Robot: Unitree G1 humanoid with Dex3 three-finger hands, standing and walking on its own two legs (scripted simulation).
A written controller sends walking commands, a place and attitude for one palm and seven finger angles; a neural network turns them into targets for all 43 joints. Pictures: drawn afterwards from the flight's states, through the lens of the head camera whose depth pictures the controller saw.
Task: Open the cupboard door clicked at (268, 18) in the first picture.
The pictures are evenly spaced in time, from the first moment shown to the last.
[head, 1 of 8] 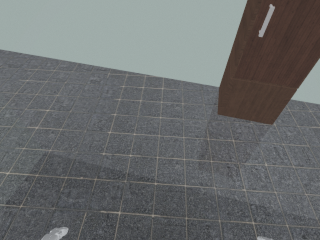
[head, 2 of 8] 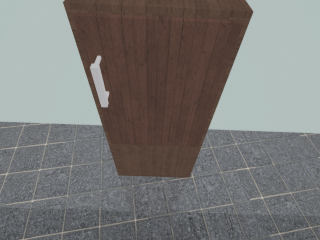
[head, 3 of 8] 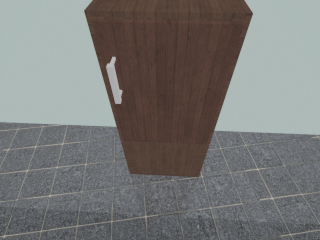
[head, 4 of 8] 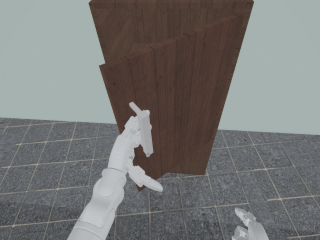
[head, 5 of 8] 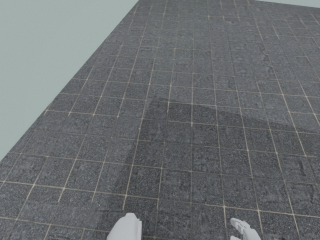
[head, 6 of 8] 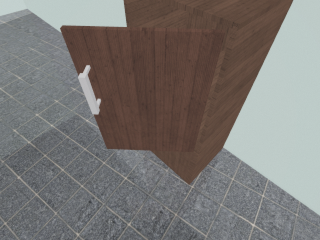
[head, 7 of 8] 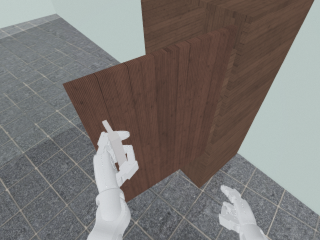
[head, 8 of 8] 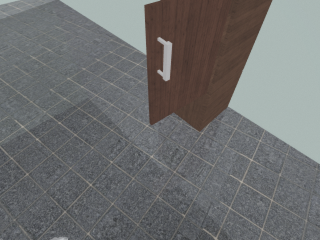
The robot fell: no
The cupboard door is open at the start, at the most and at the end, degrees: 0 83 83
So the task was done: yes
